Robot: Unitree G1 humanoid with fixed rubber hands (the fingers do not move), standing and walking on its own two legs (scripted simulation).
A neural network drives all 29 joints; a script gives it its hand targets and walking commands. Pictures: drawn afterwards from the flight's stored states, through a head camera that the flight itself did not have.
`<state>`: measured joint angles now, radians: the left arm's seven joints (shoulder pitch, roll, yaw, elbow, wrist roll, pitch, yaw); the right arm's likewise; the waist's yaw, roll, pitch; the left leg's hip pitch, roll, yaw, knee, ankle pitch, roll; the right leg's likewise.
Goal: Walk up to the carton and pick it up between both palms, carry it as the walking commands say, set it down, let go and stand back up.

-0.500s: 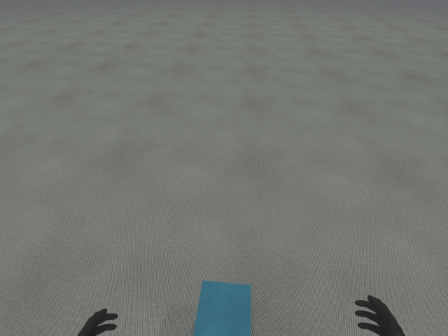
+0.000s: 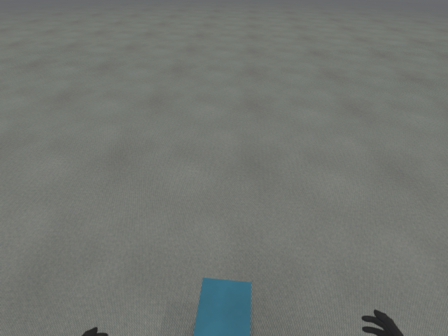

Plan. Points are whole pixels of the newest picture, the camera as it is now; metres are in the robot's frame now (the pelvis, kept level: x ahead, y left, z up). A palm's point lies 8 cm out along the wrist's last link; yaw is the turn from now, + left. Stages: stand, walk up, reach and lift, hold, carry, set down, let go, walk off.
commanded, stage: stand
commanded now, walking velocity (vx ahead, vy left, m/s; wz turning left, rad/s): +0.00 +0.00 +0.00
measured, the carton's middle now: (223, 324) +0.45 -0.01 -0.64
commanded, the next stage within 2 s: none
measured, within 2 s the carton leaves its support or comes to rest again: neither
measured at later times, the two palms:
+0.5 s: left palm out of the picture +0.12 +0.27 -0.07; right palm out of the picture +0.13 -0.29 -0.07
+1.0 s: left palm out of the picture +0.11 +0.27 -0.07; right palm out of the picture +0.11 -0.29 -0.07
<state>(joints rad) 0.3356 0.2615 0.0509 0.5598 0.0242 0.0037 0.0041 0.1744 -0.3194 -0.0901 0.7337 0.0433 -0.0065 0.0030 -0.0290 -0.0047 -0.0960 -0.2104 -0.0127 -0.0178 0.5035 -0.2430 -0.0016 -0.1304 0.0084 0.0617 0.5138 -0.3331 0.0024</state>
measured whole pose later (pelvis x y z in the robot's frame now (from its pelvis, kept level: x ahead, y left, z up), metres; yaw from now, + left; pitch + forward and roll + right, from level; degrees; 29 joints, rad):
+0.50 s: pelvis -0.01 +0.00 +0.00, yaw +0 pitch -3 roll +0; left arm 0.33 0.28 0.06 0.57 0.02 -0.01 0.01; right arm 0.18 -0.32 -0.09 0.75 0.04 -0.02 0.00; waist -0.03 -0.01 -0.06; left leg -0.21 -0.01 -0.02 0.50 -0.24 0.00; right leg -0.13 0.01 0.06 0.51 -0.33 0.00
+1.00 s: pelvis -0.02 +0.00 +0.00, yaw +0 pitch -4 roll +0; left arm 0.31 0.28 0.06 0.61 0.02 -0.02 0.00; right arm 0.18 -0.33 -0.09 0.77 0.04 -0.03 0.00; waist -0.03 -0.01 -0.02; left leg -0.21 -0.01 -0.02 0.50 -0.22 0.00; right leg -0.13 0.01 0.06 0.51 -0.31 0.01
